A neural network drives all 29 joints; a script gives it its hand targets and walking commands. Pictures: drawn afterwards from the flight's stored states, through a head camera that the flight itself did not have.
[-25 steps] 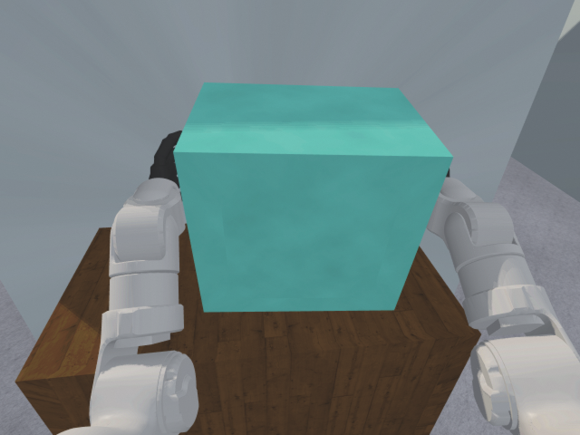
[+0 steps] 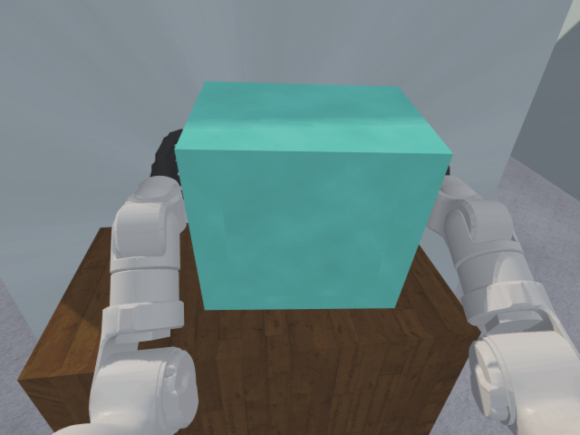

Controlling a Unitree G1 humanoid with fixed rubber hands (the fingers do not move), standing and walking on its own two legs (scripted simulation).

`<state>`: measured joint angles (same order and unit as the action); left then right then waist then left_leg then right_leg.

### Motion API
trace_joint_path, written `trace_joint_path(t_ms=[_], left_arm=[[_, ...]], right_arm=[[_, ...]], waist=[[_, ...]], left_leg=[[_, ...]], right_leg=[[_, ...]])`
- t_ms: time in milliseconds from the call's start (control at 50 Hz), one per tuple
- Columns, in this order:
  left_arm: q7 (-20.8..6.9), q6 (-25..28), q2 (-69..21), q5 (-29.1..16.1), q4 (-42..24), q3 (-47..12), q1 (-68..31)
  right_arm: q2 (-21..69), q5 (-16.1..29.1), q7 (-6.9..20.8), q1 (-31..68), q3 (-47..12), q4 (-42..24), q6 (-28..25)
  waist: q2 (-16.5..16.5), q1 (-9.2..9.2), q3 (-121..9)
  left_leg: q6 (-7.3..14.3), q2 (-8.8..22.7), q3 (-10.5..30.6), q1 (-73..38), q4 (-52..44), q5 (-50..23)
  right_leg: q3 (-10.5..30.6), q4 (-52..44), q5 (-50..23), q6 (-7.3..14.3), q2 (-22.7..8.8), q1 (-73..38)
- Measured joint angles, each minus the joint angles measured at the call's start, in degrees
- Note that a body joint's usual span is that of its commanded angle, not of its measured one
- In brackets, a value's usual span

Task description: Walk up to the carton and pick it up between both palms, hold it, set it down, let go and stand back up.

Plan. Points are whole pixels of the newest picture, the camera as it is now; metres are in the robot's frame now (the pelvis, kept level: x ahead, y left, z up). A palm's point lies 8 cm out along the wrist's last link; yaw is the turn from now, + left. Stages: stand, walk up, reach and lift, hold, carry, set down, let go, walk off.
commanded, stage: hold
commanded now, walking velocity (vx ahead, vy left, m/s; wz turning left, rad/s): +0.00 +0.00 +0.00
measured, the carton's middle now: (302, 197) +0.36 +0.00 +0.23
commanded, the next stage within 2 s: set down in 0.34 s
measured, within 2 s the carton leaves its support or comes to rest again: neither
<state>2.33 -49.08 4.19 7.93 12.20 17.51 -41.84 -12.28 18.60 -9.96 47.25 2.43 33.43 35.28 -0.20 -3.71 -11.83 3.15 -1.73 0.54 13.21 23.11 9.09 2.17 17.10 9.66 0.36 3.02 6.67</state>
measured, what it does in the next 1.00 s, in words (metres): stands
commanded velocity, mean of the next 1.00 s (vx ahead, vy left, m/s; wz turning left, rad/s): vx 0.00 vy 0.00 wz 0.00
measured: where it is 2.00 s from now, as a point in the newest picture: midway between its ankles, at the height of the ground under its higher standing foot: outside the picture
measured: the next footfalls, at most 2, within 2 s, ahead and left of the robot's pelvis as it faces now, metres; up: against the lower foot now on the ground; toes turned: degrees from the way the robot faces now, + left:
none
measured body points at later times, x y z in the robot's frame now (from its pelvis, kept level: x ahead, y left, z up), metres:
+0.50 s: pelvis +0.00 +0.00 +0.00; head -0.08 +0.02 +0.44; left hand +0.37 +0.18 +0.24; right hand +0.38 -0.17 +0.25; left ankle +0.03 +0.08 -0.75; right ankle -0.01 -0.12 -0.75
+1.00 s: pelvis +0.01 -0.01 +0.00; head -0.04 +0.01 +0.45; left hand +0.39 +0.18 +0.20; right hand +0.40 -0.17 +0.17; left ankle +0.03 +0.08 -0.75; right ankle -0.01 -0.12 -0.75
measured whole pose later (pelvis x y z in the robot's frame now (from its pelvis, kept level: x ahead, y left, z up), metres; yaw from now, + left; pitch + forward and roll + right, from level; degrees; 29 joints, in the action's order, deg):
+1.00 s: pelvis +0.01 -0.01 +0.00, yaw +2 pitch -4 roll -1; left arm -0.1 -30.5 2.1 10.4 19.6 16.9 -38.5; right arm -6.9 9.2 -6.3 37.0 6.5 39.2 11.2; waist -2.3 -1.5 -2.5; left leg 2.3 -2.6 2.1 6.4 19.3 8.3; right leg 0.0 16.2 11.0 1.2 2.1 0.7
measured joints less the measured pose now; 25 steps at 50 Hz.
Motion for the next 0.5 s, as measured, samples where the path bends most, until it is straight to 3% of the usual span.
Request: trace_joint_path(t_ms=[380, 500], left_arm=[[0.0, -0.2, -0.5, -0.1, -1.2, 0.3, 1.1], [-0.4, 3.4, -1.4, 1.1, 0.8, 1.4, 1.2]], right_arm=[[-0.3, 0.3, -0.2, -1.1, -1.1, -1.3, 0.3], [0.6, -0.9, 0.9, -0.5, 0.2, 1.8, -3.2]], waist=[[-0.5, 0.05, 0.2], [-1.0, -0.45, 1.9]], left_leg=[[-0.1, 0.1, -0.1, -1.1, -0.2, 0.3], [-0.1, -0.5, 0.6, -3.4, -1.5, -0.3]], right_leg=[[0.2, -0.6, 0.0, 0.1, 0.1, -1.2], [-0.6, -1.3, 0.1, 0.1, -0.4, -3.5]])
